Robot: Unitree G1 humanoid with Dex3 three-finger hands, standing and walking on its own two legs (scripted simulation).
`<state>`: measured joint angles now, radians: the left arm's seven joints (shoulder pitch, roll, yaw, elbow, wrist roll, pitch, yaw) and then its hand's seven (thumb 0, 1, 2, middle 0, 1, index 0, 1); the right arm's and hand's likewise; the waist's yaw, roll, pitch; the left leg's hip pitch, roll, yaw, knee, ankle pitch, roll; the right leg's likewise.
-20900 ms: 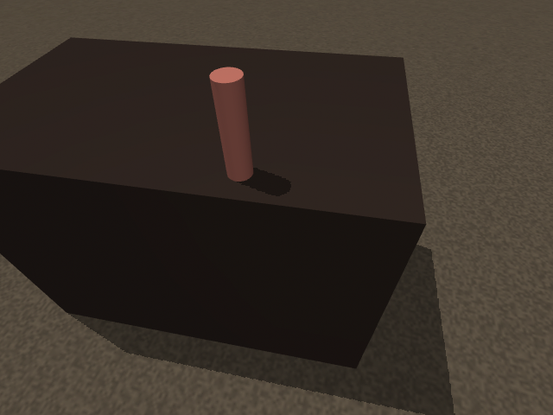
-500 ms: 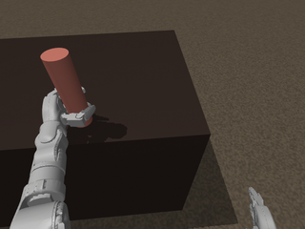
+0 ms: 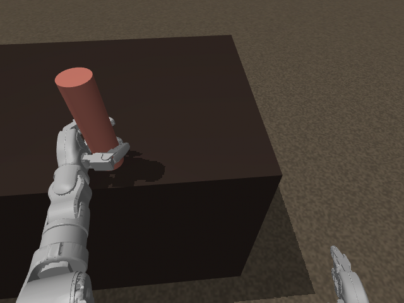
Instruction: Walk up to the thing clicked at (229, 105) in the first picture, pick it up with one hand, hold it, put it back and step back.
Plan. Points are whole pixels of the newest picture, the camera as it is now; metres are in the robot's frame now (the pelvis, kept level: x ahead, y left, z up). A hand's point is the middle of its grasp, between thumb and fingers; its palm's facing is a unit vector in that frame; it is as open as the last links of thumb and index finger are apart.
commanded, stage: lower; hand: left
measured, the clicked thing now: (95, 126) +0.41 +0.20 +0.16
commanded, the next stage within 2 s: loosen in 0.02 s
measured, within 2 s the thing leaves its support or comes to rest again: rests again in 0.42 s
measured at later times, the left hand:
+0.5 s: hand (108, 143) +0.42 +0.19 +0.11, palm faces +0.15 -0.99 +0.02, open 8.0 cm
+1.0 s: hand (109, 139) +0.43 +0.19 +0.11, palm faces +0.15 -0.99 +0.02, open 7.9 cm
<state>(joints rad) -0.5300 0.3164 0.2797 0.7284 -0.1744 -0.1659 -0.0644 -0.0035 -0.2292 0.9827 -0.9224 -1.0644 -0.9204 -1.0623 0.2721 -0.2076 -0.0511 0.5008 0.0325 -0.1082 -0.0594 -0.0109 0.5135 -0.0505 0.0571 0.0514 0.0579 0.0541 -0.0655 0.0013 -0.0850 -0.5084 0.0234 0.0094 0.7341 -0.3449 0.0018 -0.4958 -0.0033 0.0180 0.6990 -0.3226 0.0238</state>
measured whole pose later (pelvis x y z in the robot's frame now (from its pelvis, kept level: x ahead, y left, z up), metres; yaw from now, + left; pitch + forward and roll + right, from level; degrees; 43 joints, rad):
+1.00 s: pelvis +0.00 +0.00 -0.01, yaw +0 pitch +7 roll -1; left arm -0.59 0.32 0.28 0.76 -0.17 -0.16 -0.05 0.00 0.02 0.72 -0.88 -0.81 -0.88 -0.80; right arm 0.31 -0.23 -0.07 0.40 0.03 -0.09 -0.06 -0.01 0.52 -0.05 0.06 0.05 0.06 0.05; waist -0.07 0.00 -0.09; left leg -0.55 0.02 0.01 0.77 -0.36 0.00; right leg -0.54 0.00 0.02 0.75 -0.34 0.02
